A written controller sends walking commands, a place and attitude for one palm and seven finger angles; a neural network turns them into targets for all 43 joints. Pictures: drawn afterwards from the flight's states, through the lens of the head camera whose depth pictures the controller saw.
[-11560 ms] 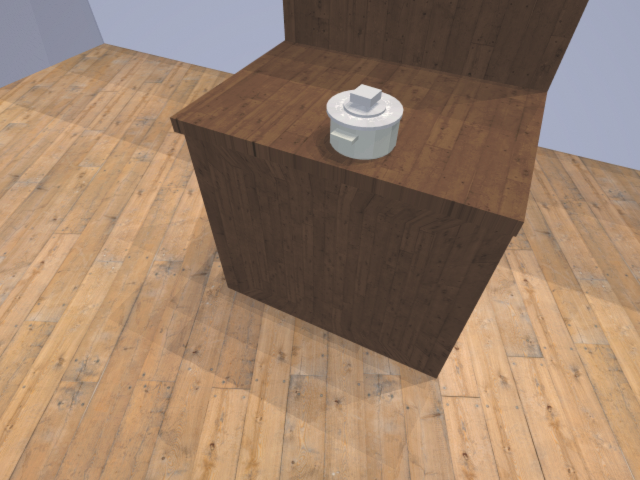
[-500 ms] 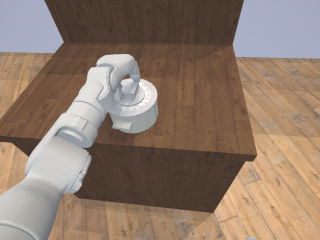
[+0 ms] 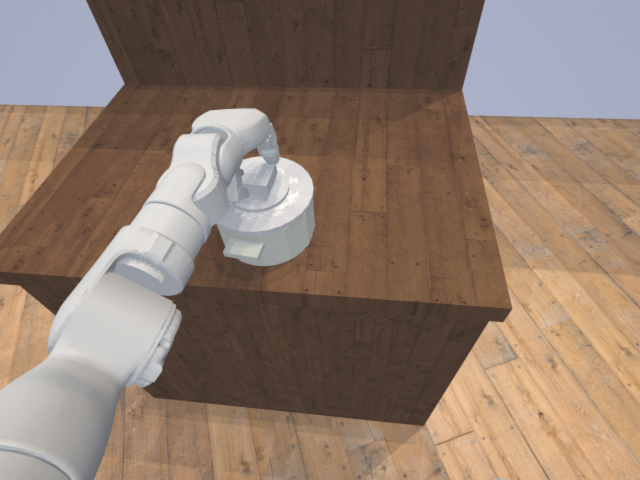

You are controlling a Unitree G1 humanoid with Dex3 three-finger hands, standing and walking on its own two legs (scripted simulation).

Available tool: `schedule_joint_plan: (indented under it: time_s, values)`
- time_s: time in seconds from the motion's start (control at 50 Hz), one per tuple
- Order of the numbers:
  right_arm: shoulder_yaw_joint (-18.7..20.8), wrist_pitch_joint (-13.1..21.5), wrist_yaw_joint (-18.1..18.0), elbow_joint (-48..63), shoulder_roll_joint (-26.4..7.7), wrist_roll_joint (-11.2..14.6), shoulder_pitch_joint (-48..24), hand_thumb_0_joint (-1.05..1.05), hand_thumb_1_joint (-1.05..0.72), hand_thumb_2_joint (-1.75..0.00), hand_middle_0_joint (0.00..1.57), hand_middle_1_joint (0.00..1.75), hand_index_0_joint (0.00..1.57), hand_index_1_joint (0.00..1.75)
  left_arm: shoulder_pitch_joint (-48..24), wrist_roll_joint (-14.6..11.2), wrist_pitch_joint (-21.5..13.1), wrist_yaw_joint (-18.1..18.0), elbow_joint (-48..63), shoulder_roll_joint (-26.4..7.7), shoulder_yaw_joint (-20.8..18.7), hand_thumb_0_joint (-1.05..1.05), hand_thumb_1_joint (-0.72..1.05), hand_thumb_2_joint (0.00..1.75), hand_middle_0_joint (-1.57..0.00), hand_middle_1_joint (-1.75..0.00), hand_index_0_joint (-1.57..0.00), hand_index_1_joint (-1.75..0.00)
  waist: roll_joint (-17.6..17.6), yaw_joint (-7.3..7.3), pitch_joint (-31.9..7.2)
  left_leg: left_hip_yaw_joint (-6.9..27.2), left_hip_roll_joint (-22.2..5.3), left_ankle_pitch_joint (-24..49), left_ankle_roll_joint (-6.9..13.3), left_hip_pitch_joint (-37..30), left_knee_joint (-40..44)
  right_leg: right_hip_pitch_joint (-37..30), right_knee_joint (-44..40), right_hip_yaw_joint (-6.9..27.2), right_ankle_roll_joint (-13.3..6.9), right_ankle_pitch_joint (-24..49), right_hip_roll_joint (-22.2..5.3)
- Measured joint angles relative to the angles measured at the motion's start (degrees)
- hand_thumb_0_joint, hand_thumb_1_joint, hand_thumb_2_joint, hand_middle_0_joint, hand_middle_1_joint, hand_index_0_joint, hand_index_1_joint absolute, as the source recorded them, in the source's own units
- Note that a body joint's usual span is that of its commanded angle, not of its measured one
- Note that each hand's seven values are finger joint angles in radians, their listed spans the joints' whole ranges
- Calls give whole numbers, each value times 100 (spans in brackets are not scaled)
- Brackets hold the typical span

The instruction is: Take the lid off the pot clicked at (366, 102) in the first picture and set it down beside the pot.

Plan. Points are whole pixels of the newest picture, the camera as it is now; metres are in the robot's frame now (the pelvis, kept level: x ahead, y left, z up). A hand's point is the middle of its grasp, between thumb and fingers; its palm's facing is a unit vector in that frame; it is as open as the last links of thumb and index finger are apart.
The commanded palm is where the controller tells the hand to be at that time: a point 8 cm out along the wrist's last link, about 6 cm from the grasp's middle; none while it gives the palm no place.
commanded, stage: lower the open fingers around the knob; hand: left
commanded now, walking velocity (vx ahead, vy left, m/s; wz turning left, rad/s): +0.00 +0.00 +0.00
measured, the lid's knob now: (256, 177) +0.51 +0.08 +0.10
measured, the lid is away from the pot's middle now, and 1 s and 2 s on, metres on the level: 0.01 0.01 0.01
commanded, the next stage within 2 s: raise the hand to come down again in 0.26 s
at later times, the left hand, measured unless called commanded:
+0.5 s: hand (244, 167) +0.48 +0.09 +0.14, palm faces -0.30 +0.02 -0.95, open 9.5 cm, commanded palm +0.47 +0.08 +0.18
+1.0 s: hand (253, 169) +0.49 +0.08 +0.13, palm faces -0.27 +0.00 -0.96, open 10.1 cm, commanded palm +0.47 +0.08 +0.20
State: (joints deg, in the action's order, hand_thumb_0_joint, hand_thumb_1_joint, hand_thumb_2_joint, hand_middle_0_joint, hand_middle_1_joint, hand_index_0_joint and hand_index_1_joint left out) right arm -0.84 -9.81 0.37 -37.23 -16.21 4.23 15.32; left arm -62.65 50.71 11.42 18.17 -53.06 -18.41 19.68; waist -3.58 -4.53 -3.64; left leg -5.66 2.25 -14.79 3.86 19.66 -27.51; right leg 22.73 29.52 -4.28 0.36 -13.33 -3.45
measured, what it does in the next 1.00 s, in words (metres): stands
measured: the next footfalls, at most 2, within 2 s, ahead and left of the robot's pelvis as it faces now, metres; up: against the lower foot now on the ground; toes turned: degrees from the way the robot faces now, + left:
none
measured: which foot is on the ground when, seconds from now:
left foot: down 0.00-1.00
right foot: down 0.00-1.00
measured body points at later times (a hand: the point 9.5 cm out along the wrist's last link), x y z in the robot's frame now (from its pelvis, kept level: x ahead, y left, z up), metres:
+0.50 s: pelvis +0.00 +0.00 +0.00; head +0.04 -0.03 +0.45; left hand +0.49 +0.08 +0.20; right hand +0.07 -0.26 -0.14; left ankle -0.01 +0.08 -0.74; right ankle +0.01 -0.13 -0.74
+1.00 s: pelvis +0.02 +0.00 +0.00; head +0.06 -0.04 +0.45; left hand +0.49 +0.08 +0.19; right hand +0.11 -0.25 -0.14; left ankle -0.01 +0.08 -0.74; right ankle +0.01 -0.13 -0.74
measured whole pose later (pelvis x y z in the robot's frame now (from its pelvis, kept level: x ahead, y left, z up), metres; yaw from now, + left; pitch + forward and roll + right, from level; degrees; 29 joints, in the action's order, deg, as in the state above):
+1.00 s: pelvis +0.02 +0.00 +0.00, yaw +0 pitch +8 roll +0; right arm -0.4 -9.4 0.8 -38.1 -15.5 3.7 13.6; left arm -57.3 50.7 11.1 15.2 -45.4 -18.2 19.6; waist -5.3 -4.0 -3.2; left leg -5.6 2.0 -14.5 3.6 17.5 -24.0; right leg 20.7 26.2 -4.1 0.4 -13.1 -2.8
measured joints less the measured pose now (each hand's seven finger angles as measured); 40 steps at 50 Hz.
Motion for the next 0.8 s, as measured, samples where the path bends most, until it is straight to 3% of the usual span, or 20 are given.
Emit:
schedule_joint_plan:
  time_s: [0.38,0.52,0.8]
  values:
    - [-15,-17,-18,-41,-13,5,-29,0,-91,-90,20,30,20,30,-395,39,171,43,-341,85,230,0,-27,143,-85,-9,-92,-13,32,-21,-41,38,1,-47,-9,210,-156,187,140,-32,-11,-54,-13]
    - [14,-55,-50,-47,-2,-19,43,0,-91,-90,20,30,20,30,-202,18,-151,-37,-109,-64,72,0,-26,141,-84,-11,-90,-16,34,-35,-28,8,-35,-68,-17,223,-167,203,118,-1,-21,-44,27]
    - [52,86,-86,-21,55,-44,37,1,-91,-90,19,30,20,30,409,-6,-323,-247,422,-115,-109,0,-21,129,-75,-26,-75,-25,-117,-77,95,-33,-41,14,-13,-91,195,-82,-229,46,-3,52,70]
